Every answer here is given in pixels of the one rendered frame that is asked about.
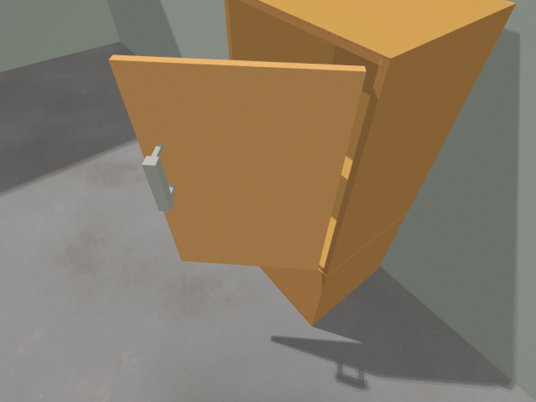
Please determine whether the handle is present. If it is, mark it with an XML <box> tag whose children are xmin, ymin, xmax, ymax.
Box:
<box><xmin>142</xmin><ymin>143</ymin><xmax>176</xmax><ymax>212</ymax></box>

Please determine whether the cupboard door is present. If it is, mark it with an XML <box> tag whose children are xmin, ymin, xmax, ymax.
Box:
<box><xmin>108</xmin><ymin>54</ymin><xmax>366</xmax><ymax>271</ymax></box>

